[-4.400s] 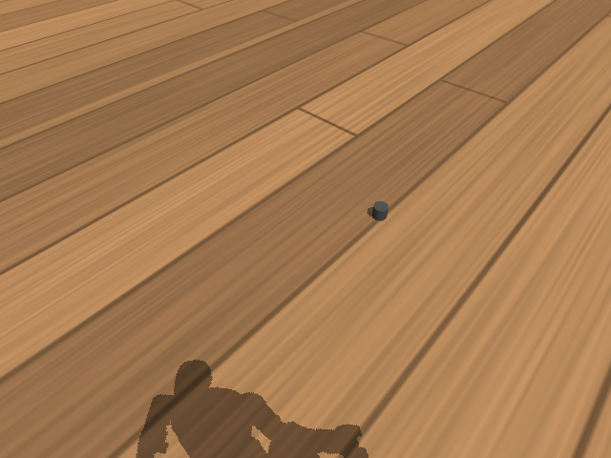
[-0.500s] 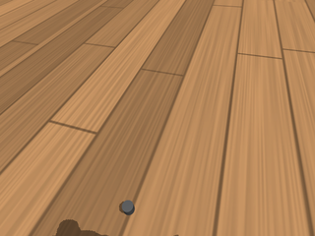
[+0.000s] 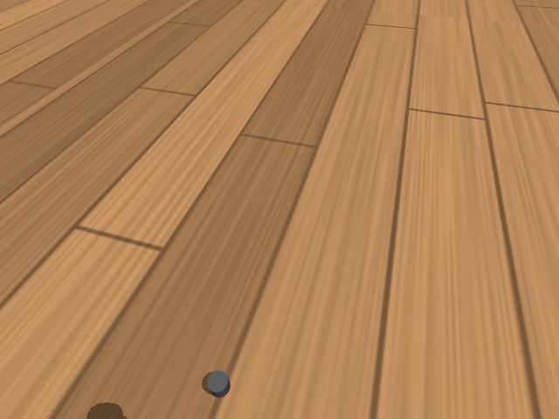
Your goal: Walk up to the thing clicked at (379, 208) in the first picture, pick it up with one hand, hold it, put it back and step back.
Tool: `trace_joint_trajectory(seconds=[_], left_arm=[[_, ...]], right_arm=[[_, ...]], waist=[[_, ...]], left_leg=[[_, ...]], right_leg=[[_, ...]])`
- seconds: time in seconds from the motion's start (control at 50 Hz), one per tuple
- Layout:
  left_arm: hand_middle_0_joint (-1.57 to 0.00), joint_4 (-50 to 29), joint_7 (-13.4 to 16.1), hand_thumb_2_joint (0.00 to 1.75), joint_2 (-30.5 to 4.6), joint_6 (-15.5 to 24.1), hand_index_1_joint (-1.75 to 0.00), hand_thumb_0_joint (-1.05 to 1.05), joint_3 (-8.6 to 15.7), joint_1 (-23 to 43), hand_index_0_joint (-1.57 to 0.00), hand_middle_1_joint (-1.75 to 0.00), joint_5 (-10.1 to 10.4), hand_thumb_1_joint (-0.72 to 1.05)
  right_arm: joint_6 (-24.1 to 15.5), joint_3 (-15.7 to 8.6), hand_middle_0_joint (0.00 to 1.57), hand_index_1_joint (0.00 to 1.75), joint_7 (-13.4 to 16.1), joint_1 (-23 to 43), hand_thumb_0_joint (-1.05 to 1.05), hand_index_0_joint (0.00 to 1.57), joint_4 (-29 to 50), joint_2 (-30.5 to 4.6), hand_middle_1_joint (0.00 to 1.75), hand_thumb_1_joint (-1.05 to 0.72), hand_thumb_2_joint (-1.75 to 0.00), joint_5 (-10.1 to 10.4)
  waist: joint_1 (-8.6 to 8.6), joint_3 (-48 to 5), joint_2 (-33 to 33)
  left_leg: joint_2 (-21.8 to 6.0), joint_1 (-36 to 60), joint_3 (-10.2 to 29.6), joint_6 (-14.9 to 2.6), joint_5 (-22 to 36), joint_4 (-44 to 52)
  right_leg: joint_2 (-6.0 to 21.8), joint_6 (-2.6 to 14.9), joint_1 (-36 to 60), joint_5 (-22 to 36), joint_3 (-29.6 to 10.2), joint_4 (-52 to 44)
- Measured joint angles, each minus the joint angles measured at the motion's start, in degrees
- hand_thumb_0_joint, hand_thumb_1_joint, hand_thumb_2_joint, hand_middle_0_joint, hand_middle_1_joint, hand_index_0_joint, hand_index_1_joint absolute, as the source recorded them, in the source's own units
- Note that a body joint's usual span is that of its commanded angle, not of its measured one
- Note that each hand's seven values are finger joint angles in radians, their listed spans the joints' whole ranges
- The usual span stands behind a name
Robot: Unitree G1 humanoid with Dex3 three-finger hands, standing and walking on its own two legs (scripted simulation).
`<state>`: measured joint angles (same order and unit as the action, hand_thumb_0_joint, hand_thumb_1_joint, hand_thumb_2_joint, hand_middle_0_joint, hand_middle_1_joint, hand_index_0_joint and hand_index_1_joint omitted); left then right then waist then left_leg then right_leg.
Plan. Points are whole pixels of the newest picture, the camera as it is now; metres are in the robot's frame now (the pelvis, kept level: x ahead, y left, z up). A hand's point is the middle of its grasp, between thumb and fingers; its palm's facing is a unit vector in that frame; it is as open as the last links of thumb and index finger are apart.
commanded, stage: walk up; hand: left
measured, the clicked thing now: (219, 383) +0.41 +0.23 -0.75
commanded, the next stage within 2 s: stand in 0.52 s
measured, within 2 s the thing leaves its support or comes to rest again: neither
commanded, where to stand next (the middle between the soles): +0.03 -0.01 m, yaw +1 degrees
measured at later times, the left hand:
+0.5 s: hand out of the picture +0.09 +0.26 -0.16, palm faces +0.00 -0.94 -0.34, open 7.4 cm
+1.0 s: hand out of the picture +0.09 +0.26 -0.15, palm faces +0.00 -0.94 -0.34, open 7.4 cm
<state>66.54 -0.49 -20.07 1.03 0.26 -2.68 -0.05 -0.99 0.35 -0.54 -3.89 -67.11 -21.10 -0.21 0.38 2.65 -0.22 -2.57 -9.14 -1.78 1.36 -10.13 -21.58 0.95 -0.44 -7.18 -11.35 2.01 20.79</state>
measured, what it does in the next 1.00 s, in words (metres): stands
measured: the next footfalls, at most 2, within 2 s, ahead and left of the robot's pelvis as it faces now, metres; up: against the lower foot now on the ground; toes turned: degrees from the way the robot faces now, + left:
none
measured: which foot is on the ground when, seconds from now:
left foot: down 0.00-1.00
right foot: down 0.00-1.00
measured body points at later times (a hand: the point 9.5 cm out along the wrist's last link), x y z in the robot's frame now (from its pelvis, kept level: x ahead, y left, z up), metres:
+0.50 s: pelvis +0.01 +0.01 +0.00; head +0.02 +0.01 +0.45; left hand +0.09 +0.31 -0.13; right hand +0.10 -0.29 -0.13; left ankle +0.02 +0.13 -0.75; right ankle +0.00 -0.12 -0.75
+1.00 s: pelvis +0.01 +0.01 +0.00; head +0.01 +0.01 +0.45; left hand +0.09 +0.31 -0.13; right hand +0.10 -0.29 -0.13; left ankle +0.02 +0.13 -0.75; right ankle +0.00 -0.12 -0.75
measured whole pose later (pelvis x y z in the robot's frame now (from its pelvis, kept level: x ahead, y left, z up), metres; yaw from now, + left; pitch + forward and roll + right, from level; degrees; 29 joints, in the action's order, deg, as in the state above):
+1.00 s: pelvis +0.01 +0.01 +0.00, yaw +1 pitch -2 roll +0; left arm 65.5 -0.1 -20.0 0.8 0.1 -5.5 -0.5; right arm -0.7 -0.1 -0.4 -4.2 -66.0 -19.8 -0.6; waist 0.0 2.4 -0.1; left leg -1.3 -6.7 -1.6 0.7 -9.1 -18.2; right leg 2.1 -1.4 -4.5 -10.4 2.4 17.3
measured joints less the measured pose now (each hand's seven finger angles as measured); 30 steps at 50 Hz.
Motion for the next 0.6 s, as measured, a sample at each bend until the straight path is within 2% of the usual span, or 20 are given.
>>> trace_joint_trajectory(seconds=[0.6], left_arm=[[-0.21, 0.2, 0.3, 0.9, 0.2, -0.3, -0.3, 0.01, 0.4, -1.5, -0.2, -0.3, -0.4, 0.91]], right_arm=[[0.1, -0.4, 0.2, 0.3, 0.3, 0.1, 0.0, 0.2, 0.7, 1.6, 0.3, -0.9, -0.9, -0.5]], waist=[[-0.34, -0.1, 0.2]], left_leg=[[1.3, 1.9, -0.2, -0.82, 0.4, 2.7]], right_leg=[[1.2, -1.1, 2.0, 0.5, -0.1, -2.9]])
